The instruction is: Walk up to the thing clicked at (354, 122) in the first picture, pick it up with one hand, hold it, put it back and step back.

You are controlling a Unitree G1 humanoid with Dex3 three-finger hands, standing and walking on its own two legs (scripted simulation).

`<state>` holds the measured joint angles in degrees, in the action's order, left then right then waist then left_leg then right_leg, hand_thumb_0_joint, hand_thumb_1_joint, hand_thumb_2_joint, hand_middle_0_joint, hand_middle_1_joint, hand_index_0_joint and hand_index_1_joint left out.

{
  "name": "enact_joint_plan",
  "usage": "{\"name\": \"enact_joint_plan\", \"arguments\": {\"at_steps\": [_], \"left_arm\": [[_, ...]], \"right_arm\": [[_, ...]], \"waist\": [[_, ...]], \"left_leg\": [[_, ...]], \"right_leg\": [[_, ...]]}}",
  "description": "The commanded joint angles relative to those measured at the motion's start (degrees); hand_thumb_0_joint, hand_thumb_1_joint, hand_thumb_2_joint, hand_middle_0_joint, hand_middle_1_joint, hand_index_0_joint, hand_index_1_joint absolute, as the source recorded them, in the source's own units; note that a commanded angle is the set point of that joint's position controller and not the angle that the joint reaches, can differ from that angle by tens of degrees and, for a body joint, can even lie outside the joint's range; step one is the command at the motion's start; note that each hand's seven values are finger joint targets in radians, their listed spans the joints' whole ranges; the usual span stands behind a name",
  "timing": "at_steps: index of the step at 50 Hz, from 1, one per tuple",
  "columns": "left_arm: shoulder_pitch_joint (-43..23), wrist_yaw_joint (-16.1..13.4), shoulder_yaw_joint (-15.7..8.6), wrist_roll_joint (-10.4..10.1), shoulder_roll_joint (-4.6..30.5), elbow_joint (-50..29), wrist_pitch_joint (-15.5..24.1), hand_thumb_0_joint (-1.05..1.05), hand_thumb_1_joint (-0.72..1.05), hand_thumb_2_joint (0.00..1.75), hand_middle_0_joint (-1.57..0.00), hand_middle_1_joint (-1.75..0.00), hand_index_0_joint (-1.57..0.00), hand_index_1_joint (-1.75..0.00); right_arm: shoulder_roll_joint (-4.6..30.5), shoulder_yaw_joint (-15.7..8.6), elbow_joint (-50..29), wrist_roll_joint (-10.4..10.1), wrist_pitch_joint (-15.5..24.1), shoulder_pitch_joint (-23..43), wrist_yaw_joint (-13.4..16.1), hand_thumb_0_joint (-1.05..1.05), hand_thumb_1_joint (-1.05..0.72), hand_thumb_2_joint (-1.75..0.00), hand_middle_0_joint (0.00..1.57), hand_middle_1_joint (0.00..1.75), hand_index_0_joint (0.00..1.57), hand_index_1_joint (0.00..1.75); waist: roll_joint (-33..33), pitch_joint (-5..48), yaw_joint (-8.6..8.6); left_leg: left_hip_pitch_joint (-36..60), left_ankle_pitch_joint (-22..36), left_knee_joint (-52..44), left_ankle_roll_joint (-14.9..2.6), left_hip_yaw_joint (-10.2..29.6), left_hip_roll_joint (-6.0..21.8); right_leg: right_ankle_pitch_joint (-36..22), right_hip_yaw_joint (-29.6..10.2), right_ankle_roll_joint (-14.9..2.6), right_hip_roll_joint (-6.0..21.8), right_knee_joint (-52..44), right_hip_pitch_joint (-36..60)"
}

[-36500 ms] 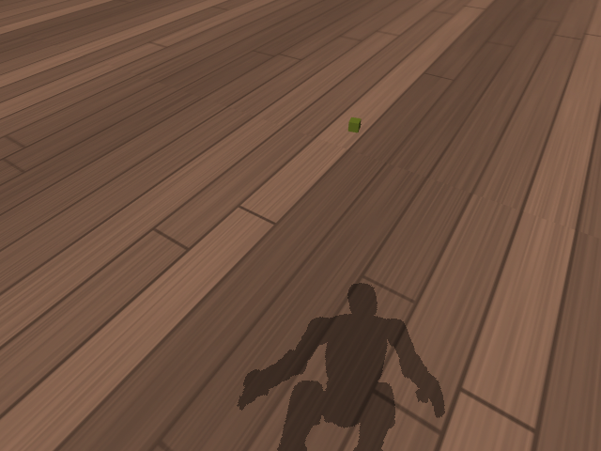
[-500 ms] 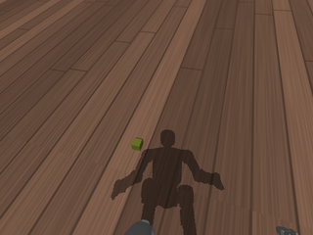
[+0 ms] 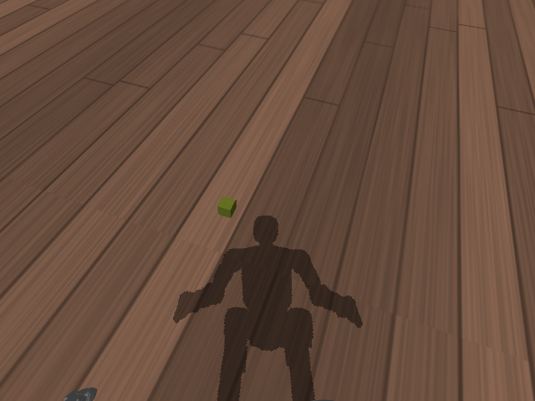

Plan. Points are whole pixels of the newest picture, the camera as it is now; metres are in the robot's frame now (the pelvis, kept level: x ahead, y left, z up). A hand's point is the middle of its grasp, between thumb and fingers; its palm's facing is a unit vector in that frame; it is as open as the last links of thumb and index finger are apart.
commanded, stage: step back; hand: left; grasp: from above
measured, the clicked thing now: (227, 207) +0.99 +0.22 -0.73
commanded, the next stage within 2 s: stand in 1.26 s
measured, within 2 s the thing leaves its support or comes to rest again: neither
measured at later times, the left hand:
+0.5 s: hand out of the picture -0.07 +0.28 -0.14, palm faces +0.08 -0.90 -0.43, open 7.4 cm
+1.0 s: hand out of the picture +0.00 +0.24 -0.14, palm faces +0.08 -0.91 -0.40, open 7.4 cm
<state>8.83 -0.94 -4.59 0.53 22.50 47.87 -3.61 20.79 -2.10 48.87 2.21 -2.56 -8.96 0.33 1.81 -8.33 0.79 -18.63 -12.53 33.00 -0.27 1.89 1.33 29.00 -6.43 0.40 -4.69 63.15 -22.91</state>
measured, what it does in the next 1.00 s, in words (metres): steps on the spot: right foot, then left foot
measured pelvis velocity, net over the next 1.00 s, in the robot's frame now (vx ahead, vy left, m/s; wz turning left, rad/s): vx -0.06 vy -0.03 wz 0.06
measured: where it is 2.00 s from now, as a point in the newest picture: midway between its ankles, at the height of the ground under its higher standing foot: outside the picture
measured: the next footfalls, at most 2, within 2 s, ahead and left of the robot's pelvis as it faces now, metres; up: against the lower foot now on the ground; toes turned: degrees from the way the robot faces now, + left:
right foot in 0.10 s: -0.04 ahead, -0.14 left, +0.00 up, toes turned +0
left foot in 0.44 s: -0.08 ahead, +0.12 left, +0.00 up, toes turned +0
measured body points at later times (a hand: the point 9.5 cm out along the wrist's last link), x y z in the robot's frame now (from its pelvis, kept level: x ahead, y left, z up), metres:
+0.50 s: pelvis -0.11 -0.01 +0.00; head -0.10 -0.01 +0.45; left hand -0.07 +0.33 -0.11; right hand -0.05 -0.32 -0.13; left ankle -0.12 +0.12 -0.73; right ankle -0.08 -0.13 -0.73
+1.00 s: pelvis -0.06 -0.03 +0.00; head -0.03 -0.04 +0.45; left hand -0.01 +0.29 -0.11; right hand +0.03 -0.34 -0.14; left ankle -0.05 +0.13 -0.70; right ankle -0.04 -0.13 -0.73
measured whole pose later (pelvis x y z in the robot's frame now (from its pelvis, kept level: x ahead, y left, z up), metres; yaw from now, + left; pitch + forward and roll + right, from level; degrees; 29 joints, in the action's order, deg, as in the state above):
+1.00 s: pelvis -0.06 -0.03 +0.00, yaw +3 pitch -2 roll +0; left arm 10.6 -0.3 -2.9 1.6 19.3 55.7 3.2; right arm 22.8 -3.2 56.6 1.1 -0.7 -12.0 -0.4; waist -2.9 -5.2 1.5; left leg -21.3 -25.4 47.0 0.3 4.7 0.6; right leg 17.1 3.7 -1.5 1.0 33.9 -14.8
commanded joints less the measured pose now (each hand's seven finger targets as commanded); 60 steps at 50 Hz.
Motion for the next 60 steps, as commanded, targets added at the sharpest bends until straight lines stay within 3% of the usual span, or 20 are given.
{"name": "enact_joint_plan", "arguments": {"at_steps": [1, 5, 6, 7, 8, 12, 17, 21, 23, 24, 25, 29, 33, 36, 38, 40, 52, 55, 57, 60], "left_arm": [[3.0, -0.4, -2.1, 0.4, 9.4, -2.9, 2.8, 0.00, 0.90, 0.90, -0.20, -0.30, -0.20, -0.30], [7.4, -0.7, -2.9, 1.7, 11.7, 2.3, 4.8, 0.00, 0.90, 0.90, -0.20, -0.30, -0.20, -0.30], [7.2, -0.7, -4.1, 2.5, 16.3, 1.8, 5.0, 0.00, 0.90, 0.90, -0.20, -0.30, -0.20, -0.30], [3.4, -0.7, -5.2, 2.5, 21.9, -0.4, 4.7, 0.00, 0.90, 0.90, -0.20, -0.30, -0.20, -0.30], [-1.9, -1.1, -5.1, 2.3, 21.9, -1.9, 4.8, 0.00, 0.90, 0.90, -0.20, -0.30, -0.20, -0.30], [-1.6, -1.2, -3.1, 1.7, 12.9, -0.2, 5.5, 0.00, 0.90, 0.90, -0.20, -0.30, -0.20, -0.30], [4.9, -0.4, -4.1, 2.5, 14.4, 1.0, 6.0, 0.00, 0.90, 0.90, -0.20, -0.30, -0.20, -0.30], [1.3, 0.5, -3.4, 2.0, 15.2, 0.2, 4.9, 0.00, 0.90, 0.90, -0.20, -0.30, -0.20, -0.30], [3.5, 0.5, -1.4, 1.5, 9.4, -0.3, 4.7, 0.00, 0.90, 0.90, -0.20, -0.30, -0.20, -0.30], [0.8, 0.6, -0.7, 0.5, 7.4, -1.0, 4.9, 0.00, 0.90, 0.90, -0.20, -0.30, -0.20, -0.30], [-3.6, 0.3, -2.6, 1.3, 13.8, -0.3, 5.1, 0.00, 0.90, 0.90, -0.20, -0.30, -0.20, -0.30], [1.4, 1.8, -2.1, 0.8, 11.5, 2.0, 6.1, 0.00, 0.90, 0.90, -0.20, -0.30, -0.20, -0.30], [1.0, 2.0, -2.0, 0.8, 10.4, 2.6, 6.4, 0.00, 0.90, 0.90, -0.20, -0.30, -0.20, -0.30], [8.8, 1.0, -2.5, 1.1, 10.0, 6.3, 7.2, 0.00, 0.90, 0.90, -0.20, -0.30, -0.20, -0.30], [10.8, -0.1, -4.0, 2.3, 15.1, 6.7, 7.9, 0.00, 0.90, 0.90, -0.20, -0.30, -0.20, -0.30], [3.3, 0.0, -4.4, 1.9, 19.0, 3.5, 7.8, 0.00, 0.90, 0.90, -0.20, -0.30, -0.20, -0.30], [-1.1, -0.7, -1.5, -0.2, 12.9, 3.4, 6.8, 0.00, 0.90, 0.90, -0.20, -0.30, -0.20, -0.30], [-0.9, -0.7, -0.5, -0.6, 10.4, 2.6, 5.9, 0.00, 0.90, 0.90, -0.20, -0.30, -0.20, -0.30], [-0.6, -0.9, -0.3, -1.0, 10.1, 5.0, 4.9, 0.00, 0.90, 0.90, -0.20, -0.30, -0.20, -0.30], [0.0, -0.6, -0.2, -0.2, 11.2, 6.6, 5.6, 0.00, 0.90, 0.90, -0.20, -0.30, -0.20, -0.30]], "right_arm": [[14.7, -4.3, -5.0, 0.0, 0.6, 0.8, 0.7, 0.00, -0.90, -0.90, 0.20, 0.30, 0.20, 0.30], [12.9, -3.4, -4.2, -1.2, -0.8, 1.5, 0.2, 0.00, -0.90, -0.90, 0.20, 0.30, 0.20, 0.30], [9.9, -2.5, -5.5, -1.5, -0.5, 1.6, 0.2, 0.00, -0.90, -0.90, 0.20, 0.30, 0.20, 0.30], [11.2, -3.3, -6.4, -1.3, -0.6, 4.8, 1.0, 0.00, -0.90, -0.90, 0.20, 0.30, 0.20, 0.30], [14.4, -4.9, -4.9, -1.3, -0.8, 4.6, 1.2, 0.00, -0.90, -0.90, 0.20, 0.30, 0.20, 0.30], [11.3, -3.2, -1.3, -1.7, 0.3, 1.0, 0.3, 0.00, -0.90, -0.90, 0.20, 0.30, 0.20, 0.30], [11.5, -3.2, -1.0, -0.4, 1.9, 3.0, -0.5, 0.00, -0.90, -0.90, 0.20, 0.30, 0.20, 0.30], [11.7, -4.4, 2.7, -0.1, 3.5, -3.3, -1.2, 0.00, -0.90, -0.90, 0.20, 0.30, 0.20, 0.30], [14.1, -6.0, 4.2, 0.8, 4.2, -7.2, -0.8, 0.00, -0.90, -0.90, 0.20, 0.30, 0.20, 0.30], [19.3, -6.5, 3.3, 0.9, 4.4, -6.8, -0.6, 0.00, -0.90, -0.90, 0.20, 0.30, 0.20, 0.30], [22.0, -7.0, 3.2, 0.2, 4.3, -6.7, -0.9, 0.00, -0.90, -0.90, 0.20, 0.30, 0.20, 0.30], [14.2, -4.8, 2.0, 0.4, 5.1, -1.6, -0.8, 0.00, -0.90, -0.90, 0.20, 0.30, 0.20, 0.30], [15.5, -5.3, 2.0, 0.1, 4.6, -2.3, -0.9, 0.00, -0.90, -0.90, 0.20, 0.30, 0.20, 0.30], [12.8, -4.2, 0.7, -0.6, 3.3, 2.1, -1.0, 0.00, -0.90, -0.90, 0.20, 0.30, 0.20, 0.30], [6.0, -1.9, -0.3, -1.4, 3.3, -1.7, -0.7, 0.00, -0.90, -0.90, 0.20, 0.30, 0.20, 0.30], [12.6, -4.0, 2.2, -0.8, 2.7, -4.7, 0.4, 0.00, -0.90, -0.90, 0.20, 0.30, 0.20, 0.30], [9.2, -2.8, 6.2, -0.8, 3.4, -4.1, 0.3, 0.00, -0.90, -0.90, 0.20, 0.30, 0.20, 0.30], [14.0, -4.1, 6.4, -0.3, 3.7, -2.9, 0.9, 0.00, -0.90, -0.90, 0.20, 0.30, 0.20, 0.30], [16.1, -3.8, 5.2, -1.3, 3.5, 4.4, 0.6, 0.00, -0.90, -0.90, 0.20, 0.30, 0.20, 0.30], [13.3, -2.6, 5.9, -1.1, 3.3, 6.5, 0.6, 0.00, -0.90, -0.90, 0.20, 0.30, 0.20, 0.30]], "waist": [[-14.9, 11.0, -1.20], [-6.7, 14.7, 0.16], [6.2, 11.9, 0.29], [10.3, 9.6, 3.01], [11.3, 4.4, 1.84], [4.1, 3.7, -0.80], [9.2, 5.6, 4.10], [7.4, 6.7, 0.11], [-5.1, 9.7, -1.69], [-14.6, 7.6, -3.04], [-10.1, 1.7, -4.53], [-8.9, 1.2, -0.88], [-13.6, 2.3, -1.98], [-10.2, 6.0, 3.35], [7.8, 8.6, 3.54], [3.8, 4.1, 1.53], [7.2, 10.3, -0.82], [-2.8, 13.8, -0.25], [-8.7, 12.5, 1.04], [-7.7, 12.7, 1.53]], "left_leg": [[13.4, 14.4, -4.8, -12.89, 9.2, 11.5], [1.9, 3.2, 8.0, -6.34, 5.0, 5.1], [-13.5, -13.2, 14.7, -2.60, 4.0, -2.4], [-10.4, -21.8, 22.1, 0.20, 7.9, -3.7], [-4.9, -20.2, 29.0, 0.72, 11.0, -1.0], [-9.6, -10.4, 28.4, 0.65, 8.0, -6.3], [-12.2, -16.5, 11.9, 2.01, 4.3, -2.7], [8.1, -10.6, -10.6, -0.52, -2.1, -3.2], [22.8, -11.3, -16.0, -3.37, 12.5, 3.7], [20.2, -29.7, -21.9, -9.58, 32.2, 15.9], [7.0, -39.8, -24.0, -14.64, 36.2, 19.2], [8.3, -18.1, -18.6, -9.54, 16.5, 9.7], [3.4, -16.0, -17.2, -9.61, 13.3, 9.5], [-4.1, -11.1, -4.2, -6.58, 6.8, 6.3], [-15.6, -17.0, 15.4, -1.63, 1.4, -3.7], [-11.0, -22.5, 23.9, -0.64, 6.4, -1.5], [4.2, -0.2, -3.1, 0.13, -4.2, -1.4], [10.7, 21.7, -4.9, -4.20, 6.8, 8.0], [0.7, 12.0, -7.6, -10.78, 13.3, 14.7], [1.8, 12.9, -4.2, -5.35, 5.9, 8.7]], "right_leg": [[-0.3, 3.7, 0.91, 4.0, -20.6, 1.1], [-15.6, 0.1, -1.77, 5.5, -44.3, 18.5], [-13.0, -15.9, -4.93, 14.7, -43.9, 21.1], [-6.8, -26.4, -14.49, 27.3, -46.2, 4.8], [-2.3, -29.9, -16.83, 30.0, -48.9, -6.9], [-18.2, -5.1, -7.96, 14.6, -40.2, 6.0], [8.8, -11.8, -10.43, 17.9, -44.5, 17.3], [3.3, -5.8, -9.20, 17.8, -40.2, 6.3], [-3.3, 2.3, -4.30, 10.6, -23.9, -6.6], [2.6, 10.1, -1.28, 3.1, -15.1, -16.6], [3.8, 3.3, -1.49, 7.1, -10.2, -13.0], [-4.4, 4.9, -1.93, 7.4, -15.0, -7.8], [-5.6, 7.6, -1.17, 6.0, -23.2, 1.5], [-14.7, 9.9, -1.42, 3.6, -37.0, 18.7], [-8.8, -13.9, -5.30, 16.9, -45.4, 26.8], [9.7, -28.1, -14.25, 29.0, -50.9, 10.6], [-48.7, 2.6, -6.93, 16.2, -29.9, 12.4], [-32.7, 4.6, -2.57, 10.9, -23.6, 6.8], [-8.7, 7.2, -1.77, 5.9, -23.2, 12.3], [-21.4, 4.2, -2.58, 9.1, -30.8, 14.7]]}}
